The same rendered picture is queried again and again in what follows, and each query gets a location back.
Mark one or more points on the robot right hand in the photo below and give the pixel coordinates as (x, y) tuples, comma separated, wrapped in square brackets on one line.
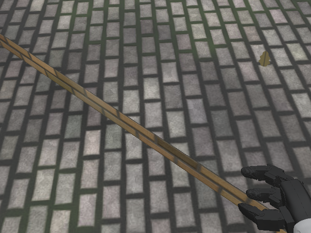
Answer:
[(292, 201)]

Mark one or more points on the robot right forearm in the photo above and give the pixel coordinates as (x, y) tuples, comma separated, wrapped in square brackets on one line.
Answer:
[(304, 226)]

